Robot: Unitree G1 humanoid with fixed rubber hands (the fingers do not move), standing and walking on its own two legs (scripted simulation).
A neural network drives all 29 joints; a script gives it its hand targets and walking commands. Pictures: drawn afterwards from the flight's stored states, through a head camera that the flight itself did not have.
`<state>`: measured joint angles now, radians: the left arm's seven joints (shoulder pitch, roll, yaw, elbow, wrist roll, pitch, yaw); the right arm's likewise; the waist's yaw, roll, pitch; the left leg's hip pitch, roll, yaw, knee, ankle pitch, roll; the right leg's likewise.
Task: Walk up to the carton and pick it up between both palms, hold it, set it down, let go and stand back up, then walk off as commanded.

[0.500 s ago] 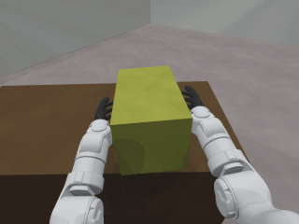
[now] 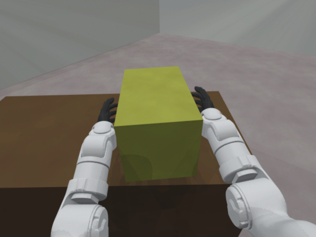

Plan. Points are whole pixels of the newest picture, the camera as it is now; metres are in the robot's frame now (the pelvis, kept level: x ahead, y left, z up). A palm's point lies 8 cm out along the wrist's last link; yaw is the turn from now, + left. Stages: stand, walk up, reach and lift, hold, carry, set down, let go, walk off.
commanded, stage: reach and lift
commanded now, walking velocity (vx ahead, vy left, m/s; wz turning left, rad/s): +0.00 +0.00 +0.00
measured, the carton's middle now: (155, 115) +0.43 +0.01 +0.15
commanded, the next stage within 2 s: hold in 0.12 s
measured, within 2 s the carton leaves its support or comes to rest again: neither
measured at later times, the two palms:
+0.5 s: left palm (102, 125) +0.35 +0.14 +0.18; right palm (209, 112) +0.36 -0.13 +0.20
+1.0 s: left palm (92, 119) +0.36 +0.17 +0.19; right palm (199, 112) +0.37 -0.10 +0.20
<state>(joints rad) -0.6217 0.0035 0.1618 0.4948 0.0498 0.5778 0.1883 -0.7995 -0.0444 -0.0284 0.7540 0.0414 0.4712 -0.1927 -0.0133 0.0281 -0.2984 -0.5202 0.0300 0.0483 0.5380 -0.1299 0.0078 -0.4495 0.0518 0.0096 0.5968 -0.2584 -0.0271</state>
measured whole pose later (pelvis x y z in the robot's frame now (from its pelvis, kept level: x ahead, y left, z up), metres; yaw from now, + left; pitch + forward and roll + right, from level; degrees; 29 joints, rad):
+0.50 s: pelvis -0.01 +0.00 +0.00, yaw +0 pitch +4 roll +0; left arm -0.65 0.01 0.16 0.52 0.05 0.61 0.17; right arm -0.81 -0.05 -0.04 0.74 0.04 0.53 -0.20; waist -0.01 0.03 -0.30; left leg -0.49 0.02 0.05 0.53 -0.11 0.01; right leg -0.42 0.05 0.01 0.60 -0.25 -0.03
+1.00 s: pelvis -0.02 +0.03 +0.00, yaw +1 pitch +4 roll -1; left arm -0.76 0.01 0.20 0.60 0.05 0.59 0.17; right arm -0.82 -0.05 -0.11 0.74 0.04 0.49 -0.20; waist -0.01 0.02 -0.26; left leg -0.49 -0.01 0.05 0.51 -0.10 0.04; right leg -0.41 0.02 0.01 0.57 -0.23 0.00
